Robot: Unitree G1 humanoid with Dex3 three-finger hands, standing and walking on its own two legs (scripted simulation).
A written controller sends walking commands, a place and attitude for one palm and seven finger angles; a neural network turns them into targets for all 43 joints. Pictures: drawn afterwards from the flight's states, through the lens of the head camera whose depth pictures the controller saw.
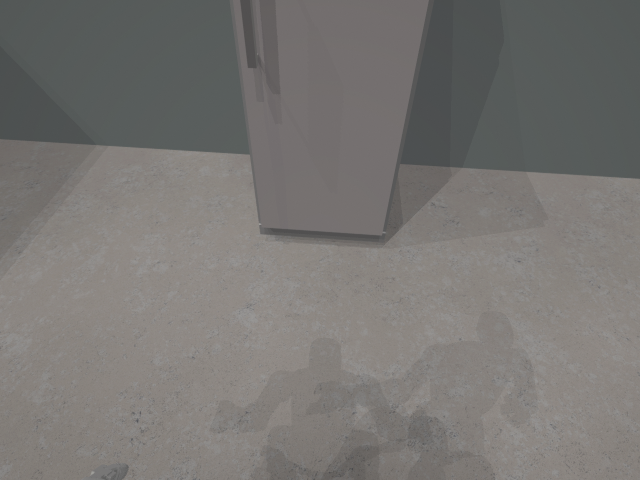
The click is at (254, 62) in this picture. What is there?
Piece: fridge door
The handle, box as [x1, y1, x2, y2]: [240, 0, 257, 67]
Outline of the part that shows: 240,0 248,67 256,67 257,54 255,47 251,0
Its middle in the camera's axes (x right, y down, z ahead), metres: -0.19 -0.64 +0.94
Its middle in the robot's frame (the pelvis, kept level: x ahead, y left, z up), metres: +1.14 +0.25 +0.23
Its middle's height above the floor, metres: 1.00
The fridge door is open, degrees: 0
